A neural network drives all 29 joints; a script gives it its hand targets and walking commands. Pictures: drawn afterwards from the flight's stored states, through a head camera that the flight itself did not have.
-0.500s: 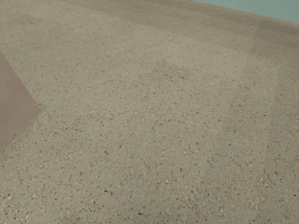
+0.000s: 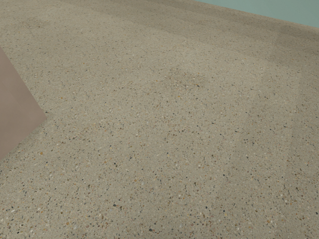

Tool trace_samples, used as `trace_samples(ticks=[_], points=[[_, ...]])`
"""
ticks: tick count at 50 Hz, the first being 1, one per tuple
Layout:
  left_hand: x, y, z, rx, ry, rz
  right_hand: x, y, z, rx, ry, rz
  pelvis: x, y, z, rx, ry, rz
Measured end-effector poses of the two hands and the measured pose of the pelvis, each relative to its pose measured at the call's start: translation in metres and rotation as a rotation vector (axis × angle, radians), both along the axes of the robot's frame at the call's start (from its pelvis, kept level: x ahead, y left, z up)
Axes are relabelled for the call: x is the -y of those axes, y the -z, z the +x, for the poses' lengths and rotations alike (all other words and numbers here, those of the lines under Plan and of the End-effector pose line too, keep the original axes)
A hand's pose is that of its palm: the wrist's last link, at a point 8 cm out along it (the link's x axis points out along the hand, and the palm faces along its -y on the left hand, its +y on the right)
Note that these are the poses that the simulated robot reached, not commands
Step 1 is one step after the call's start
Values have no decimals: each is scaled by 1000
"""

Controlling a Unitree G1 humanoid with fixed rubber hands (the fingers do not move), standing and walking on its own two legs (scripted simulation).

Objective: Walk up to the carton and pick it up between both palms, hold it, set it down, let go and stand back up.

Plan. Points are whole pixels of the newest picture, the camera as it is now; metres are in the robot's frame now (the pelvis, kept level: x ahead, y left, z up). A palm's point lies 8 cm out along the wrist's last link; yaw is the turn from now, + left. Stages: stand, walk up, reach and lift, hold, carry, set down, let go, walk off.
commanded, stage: walk up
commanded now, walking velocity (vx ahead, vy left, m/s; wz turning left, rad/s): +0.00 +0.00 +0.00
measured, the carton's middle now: out of the picture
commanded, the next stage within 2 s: none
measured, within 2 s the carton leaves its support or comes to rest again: neither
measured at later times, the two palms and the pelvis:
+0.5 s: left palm out of the picture +0.01 +0.40 -0.18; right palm (204, 207) +0.22 -0.13 -0.13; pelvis +0.06 +0.12 -0.05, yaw +23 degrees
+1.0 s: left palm out of the picture +0.04 +0.42 -0.13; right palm (118, 138) +0.47 +0.15 -0.13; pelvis +0.23 +0.26 -0.01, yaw +43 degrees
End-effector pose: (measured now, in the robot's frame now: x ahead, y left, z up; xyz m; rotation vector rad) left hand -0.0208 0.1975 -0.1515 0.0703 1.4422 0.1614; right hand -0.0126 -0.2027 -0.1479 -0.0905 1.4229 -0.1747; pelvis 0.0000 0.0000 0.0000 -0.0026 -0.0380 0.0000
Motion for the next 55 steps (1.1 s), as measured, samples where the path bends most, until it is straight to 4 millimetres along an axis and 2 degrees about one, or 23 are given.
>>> trace_samples(ticks=[5, 8, 10, 13, 17, 21, 23, 25, 28, 33, 36, 38, 40, 44, 48, 51, 53, 55], points=[[-1, 0, -1, 3, -3, 3, -1, 0, -3, -7, -10, 7, -1, 0, -1, -2, -15, -5], [-20, 0, 2, 88, -52, 59, 7, 1, 8, -19, -107, 1, -6, 5, -2, -16, -99, -29], [-38, -3, 1, 136, -98, 109, 15, 0, 26, -19, -186, -23, -13, 6, -2, -13, -151, -44], [-68, -7, -2, 181, -144, 164, 21, -8, 66, 29, -273, -66, -27, 8, 3, 2, -216, -51], [-111, -4, -3, 203, -182, 197, 8, -23, 133, 125, -369, -113, -53, 12, 18, 20, -295, -47], [-160, 16, 1, 189, -199, 206, -30, -26, 201, 257, -468, -154, -93, 30, 40, 25, -356, -31], [-182, 29, 9, 185, -200, 193, -51, -21, 225, 321, -477, -171, -109, 43, 48, 22, -385, -13], [-199, 31, 27, 223, -209, 178, -72, -18, 237, 336, -476, -165, -118, 47, 56, 17, -403, 6], [-214, 21, 61, 312, -202, 176, -100, -14, 245, 309, -504, -143, -129, 43, 73, 12, -423, 24], [-219, 1, 110, 403, -212, 182, -139, -1, 259, 256, -550, -53, -145, 37, 108, 12, -458, 23], [-218, -4, 127, 446, -257, 208, -160, 16, 282, 220, -597, -1, -156, 44, 136, 15, -505, 5], [-218, -5, 125, 442, -330, 231, -177, 24, 304, 196, -657, 21, -167, 45, 152, 14, -547, -15], [-217, -8, 114, 398, -409, 244, -199, 23, 332, 200, -720, 38, -180, 40, 166, 14, -585, -28], [-214, -19, 88, 283, -534, 242, -250, 4, 394, 250, -830, 63, -209, 22, 192, 14, -661, -36], [-216, -24, 65, 155, -630, 210, -316, -15, 457, 319, -935, 88, -242, 12, 215, 9, -727, -28], [-223, -17, 53, 58, -672, 172, -374, -20, 498, 383, -1004, 108, -270, 16, 232, 4, -765, -17], [-235, -5, 49, 2, -683, 146, -411, -16, 521, 439, -1038, 110, -293, 28, 244, 3, -779, -13], [-251, 10, 51, -30, -690, 120, -438, -8, 538, 483, -1033, 104, -311, 42, 252, 5, -806, -5]])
